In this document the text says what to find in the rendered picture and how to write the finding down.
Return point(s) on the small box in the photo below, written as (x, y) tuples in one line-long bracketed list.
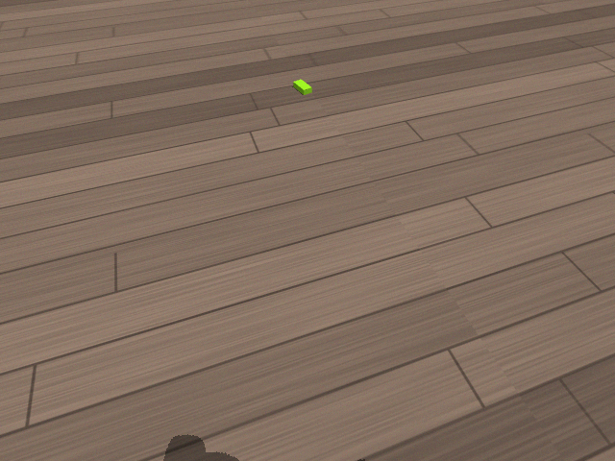
[(303, 87)]

